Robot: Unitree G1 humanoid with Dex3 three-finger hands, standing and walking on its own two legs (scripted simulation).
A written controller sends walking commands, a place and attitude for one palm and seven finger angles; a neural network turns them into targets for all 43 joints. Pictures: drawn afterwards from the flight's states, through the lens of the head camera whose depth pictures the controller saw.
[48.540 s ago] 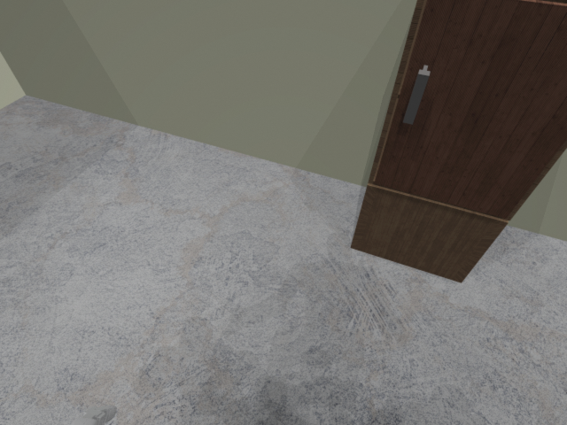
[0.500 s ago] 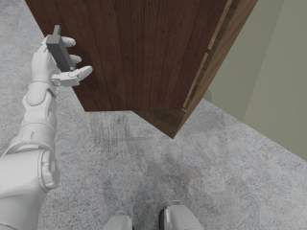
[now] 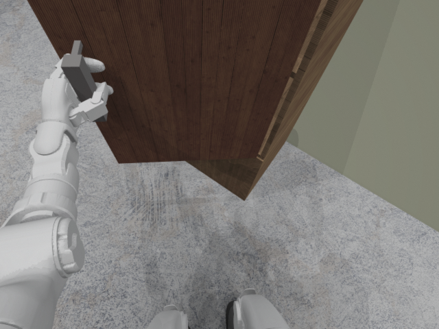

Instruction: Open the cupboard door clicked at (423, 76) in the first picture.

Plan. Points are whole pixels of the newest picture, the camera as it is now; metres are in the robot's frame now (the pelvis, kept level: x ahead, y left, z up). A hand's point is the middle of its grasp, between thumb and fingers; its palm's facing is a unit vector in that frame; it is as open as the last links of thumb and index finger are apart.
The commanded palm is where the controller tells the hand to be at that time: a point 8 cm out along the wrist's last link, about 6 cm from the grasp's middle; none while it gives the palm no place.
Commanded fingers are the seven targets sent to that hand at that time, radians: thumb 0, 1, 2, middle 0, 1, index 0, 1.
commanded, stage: pull the door open along its arc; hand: left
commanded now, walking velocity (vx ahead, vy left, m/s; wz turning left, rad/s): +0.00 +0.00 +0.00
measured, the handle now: (89, 83) +0.55 +0.20 +0.07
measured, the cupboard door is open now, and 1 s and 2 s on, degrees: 40 77 78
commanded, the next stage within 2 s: open thumb and fingers to let go in 0.82 s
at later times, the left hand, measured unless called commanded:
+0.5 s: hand (116, 172) +0.36 +0.14 +0.08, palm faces +0.12 -0.99 +0.09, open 6.5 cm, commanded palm +0.30 +0.19 +0.08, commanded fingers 0.00 0.90 0.90 -0.40 -1.35 -0.40 -1.35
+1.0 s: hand (168, 223) +0.28 +0.06 +0.08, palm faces +0.44 -0.90 -0.03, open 6.6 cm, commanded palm +0.22 +0.10 +0.08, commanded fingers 0.00 0.55 0.75 -0.38 -1.31 -0.38 -1.31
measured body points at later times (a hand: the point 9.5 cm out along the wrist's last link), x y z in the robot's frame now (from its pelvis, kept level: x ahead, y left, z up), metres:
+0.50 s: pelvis +0.02 +0.00 +0.02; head +0.09 +0.00 +0.47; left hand +0.35 +0.19 +0.08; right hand +0.14 -0.24 -0.09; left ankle -0.03 +0.08 -0.68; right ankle +0.03 -0.12 -0.68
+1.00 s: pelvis +0.01 -0.04 +0.02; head +0.05 -0.06 +0.46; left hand +0.25 +0.11 +0.08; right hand +0.21 -0.24 -0.08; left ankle -0.03 +0.08 -0.68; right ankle +0.03 -0.12 -0.68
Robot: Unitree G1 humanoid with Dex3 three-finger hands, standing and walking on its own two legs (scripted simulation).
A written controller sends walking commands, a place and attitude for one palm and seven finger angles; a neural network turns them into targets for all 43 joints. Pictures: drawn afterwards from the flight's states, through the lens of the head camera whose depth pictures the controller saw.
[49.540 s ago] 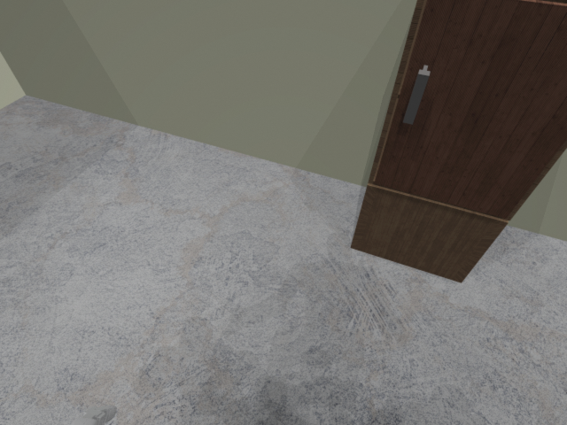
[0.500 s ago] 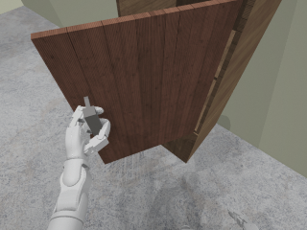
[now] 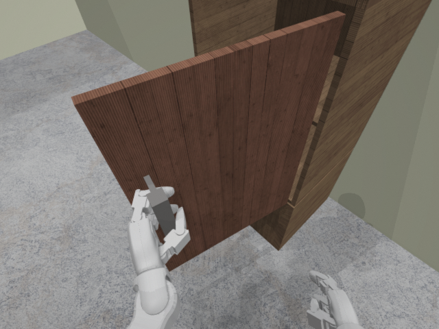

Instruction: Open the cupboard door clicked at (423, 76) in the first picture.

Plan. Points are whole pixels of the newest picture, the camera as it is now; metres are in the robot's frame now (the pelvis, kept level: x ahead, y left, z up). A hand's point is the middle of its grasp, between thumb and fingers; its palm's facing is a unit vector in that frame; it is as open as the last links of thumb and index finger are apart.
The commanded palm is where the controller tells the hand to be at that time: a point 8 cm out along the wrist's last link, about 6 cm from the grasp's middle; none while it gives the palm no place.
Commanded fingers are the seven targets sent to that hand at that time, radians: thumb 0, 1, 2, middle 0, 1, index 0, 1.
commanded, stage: open thumb and fingers to let go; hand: left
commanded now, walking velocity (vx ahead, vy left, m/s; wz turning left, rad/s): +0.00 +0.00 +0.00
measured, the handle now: (160, 208) +0.31 +0.13 +0.06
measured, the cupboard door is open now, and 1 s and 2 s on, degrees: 77 78 80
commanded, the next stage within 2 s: slide the hand sideways off the handle in 0.74 s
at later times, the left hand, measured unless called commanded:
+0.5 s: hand (180, 232) +0.27 +0.09 +0.06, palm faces +0.34 -0.94 -0.01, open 13.4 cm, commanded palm +0.23 +0.13 +0.06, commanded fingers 0.00 -0.50 0.30 -0.23 -0.80 -0.23 -0.80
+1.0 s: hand (170, 248) +0.24 +0.10 +0.06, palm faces -0.04 -0.99 -0.12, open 15.7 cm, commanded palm +0.22 +0.13 +0.06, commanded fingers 0.00 -0.50 0.30 -0.15 -0.30 -0.15 -0.30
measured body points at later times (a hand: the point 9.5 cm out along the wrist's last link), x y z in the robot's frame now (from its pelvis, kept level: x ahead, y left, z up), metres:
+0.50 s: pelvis -0.03 +0.00 +0.00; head +0.00 -0.02 +0.45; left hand +0.24 +0.14 +0.07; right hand +0.14 -0.23 -0.10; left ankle -0.03 +0.13 -0.69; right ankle +0.01 -0.07 -0.69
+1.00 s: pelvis -0.03 +0.03 -0.01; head +0.00 +0.02 +0.44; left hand +0.24 +0.15 +0.06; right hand +0.14 -0.18 -0.10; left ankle -0.03 +0.13 -0.69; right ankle +0.01 -0.07 -0.69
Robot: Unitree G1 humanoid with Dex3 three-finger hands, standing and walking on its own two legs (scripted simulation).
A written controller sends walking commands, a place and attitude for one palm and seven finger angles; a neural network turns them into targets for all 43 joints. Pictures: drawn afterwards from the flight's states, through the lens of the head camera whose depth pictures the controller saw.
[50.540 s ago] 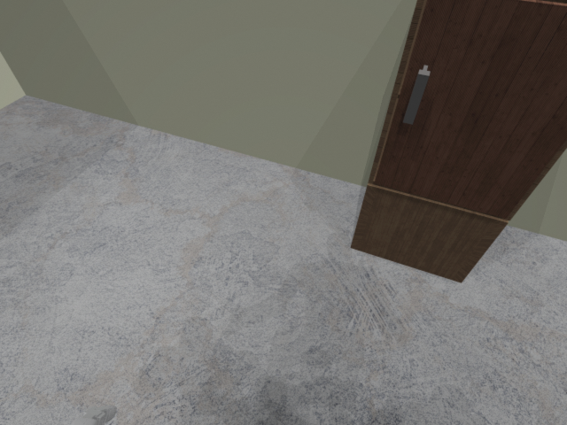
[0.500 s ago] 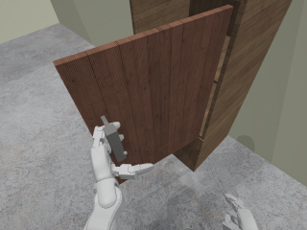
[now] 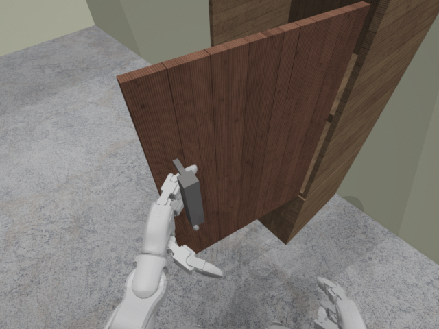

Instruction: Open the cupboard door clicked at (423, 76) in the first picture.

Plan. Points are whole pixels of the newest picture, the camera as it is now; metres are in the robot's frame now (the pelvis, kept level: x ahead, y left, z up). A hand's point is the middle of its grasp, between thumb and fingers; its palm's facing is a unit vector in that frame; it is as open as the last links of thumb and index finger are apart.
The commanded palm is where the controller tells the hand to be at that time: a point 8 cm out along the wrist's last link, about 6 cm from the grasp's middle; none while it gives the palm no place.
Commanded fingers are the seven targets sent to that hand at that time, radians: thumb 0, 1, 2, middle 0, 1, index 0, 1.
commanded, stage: slide the hand sideways off the handle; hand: left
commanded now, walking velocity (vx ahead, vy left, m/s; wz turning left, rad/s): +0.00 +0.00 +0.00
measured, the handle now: (187, 192) +0.34 +0.09 +0.06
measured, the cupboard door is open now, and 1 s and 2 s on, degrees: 78 80 80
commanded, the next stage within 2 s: draw the hand back to the body in 1.04 s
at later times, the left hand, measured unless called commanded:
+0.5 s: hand (179, 248) +0.24 +0.09 +0.07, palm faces -0.09 -1.00 -0.02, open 16.1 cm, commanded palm +0.21 +0.15 +0.07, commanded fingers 0.00 -0.50 0.30 -0.15 -0.30 -0.15 -0.30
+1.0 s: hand (146, 266) +0.21 +0.13 +0.06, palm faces -0.07 -1.00 -0.06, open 16.3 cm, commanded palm +0.18 +0.20 +0.07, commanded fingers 0.00 -0.50 0.30 -0.15 -0.30 -0.15 -0.30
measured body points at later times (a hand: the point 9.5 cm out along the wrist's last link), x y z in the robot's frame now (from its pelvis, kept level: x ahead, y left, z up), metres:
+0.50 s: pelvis +0.02 +0.01 +0.00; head +0.05 +0.00 +0.45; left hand +0.23 +0.14 +0.07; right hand +0.19 -0.20 -0.08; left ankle +0.00 +0.09 -0.69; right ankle +0.05 -0.11 -0.69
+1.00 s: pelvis +0.01 -0.01 -0.01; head +0.05 -0.02 +0.43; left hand +0.20 +0.19 +0.07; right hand +0.19 -0.24 -0.08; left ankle +0.00 +0.09 -0.69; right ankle +0.05 -0.11 -0.69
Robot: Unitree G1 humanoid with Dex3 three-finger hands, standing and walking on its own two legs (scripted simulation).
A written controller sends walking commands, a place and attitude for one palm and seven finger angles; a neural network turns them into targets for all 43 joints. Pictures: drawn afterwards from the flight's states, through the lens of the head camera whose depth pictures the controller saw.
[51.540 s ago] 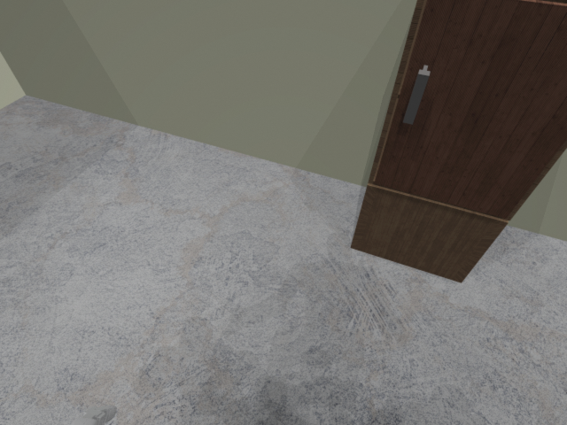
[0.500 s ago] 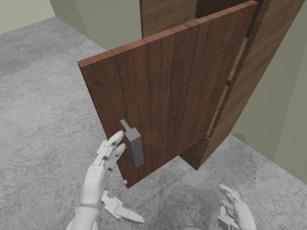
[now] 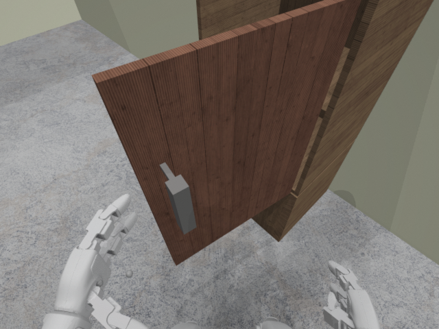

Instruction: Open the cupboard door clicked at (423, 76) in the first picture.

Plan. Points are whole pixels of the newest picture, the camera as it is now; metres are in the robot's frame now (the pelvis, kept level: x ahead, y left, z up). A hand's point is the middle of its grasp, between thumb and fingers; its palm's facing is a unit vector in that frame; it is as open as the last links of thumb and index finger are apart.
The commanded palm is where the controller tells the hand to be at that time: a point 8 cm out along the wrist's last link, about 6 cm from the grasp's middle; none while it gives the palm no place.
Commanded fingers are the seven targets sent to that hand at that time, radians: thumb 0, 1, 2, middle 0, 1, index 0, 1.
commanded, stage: slide the hand sideways off the handle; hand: left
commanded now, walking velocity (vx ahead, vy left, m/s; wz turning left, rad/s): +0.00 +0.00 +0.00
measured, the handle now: (176, 198) +0.32 +0.10 +0.08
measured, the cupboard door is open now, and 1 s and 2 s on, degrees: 80 80 80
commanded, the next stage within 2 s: draw the hand back to the body in 0.04 s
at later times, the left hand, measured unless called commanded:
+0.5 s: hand (89, 264) +0.19 +0.19 +0.11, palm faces -0.02 -1.00 -0.07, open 16.3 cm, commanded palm +0.15 +0.25 +0.13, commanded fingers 0.00 -0.50 0.30 -0.15 -0.30 -0.15 -0.30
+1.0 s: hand (21, 231) +0.21 +0.26 +0.17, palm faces +0.31 -0.87 -0.37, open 13.2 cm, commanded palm +0.16 +0.30 +0.20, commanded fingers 0.00 0.34 0.66 -0.18 -0.30 -0.18 -0.30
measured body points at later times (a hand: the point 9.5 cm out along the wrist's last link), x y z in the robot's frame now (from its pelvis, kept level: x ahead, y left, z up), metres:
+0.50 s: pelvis +0.00 +0.01 +0.02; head +0.01 +0.01 +0.47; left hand +0.19 +0.25 +0.12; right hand +0.19 -0.21 -0.05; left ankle -0.01 +0.10 -0.67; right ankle +0.04 -0.09 -0.67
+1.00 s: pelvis +0.02 +0.04 +0.05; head +0.01 +0.02 +0.50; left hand +0.19 +0.30 +0.20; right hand +0.20 -0.17 -0.02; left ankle -0.01 +0.10 -0.67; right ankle +0.04 -0.09 -0.67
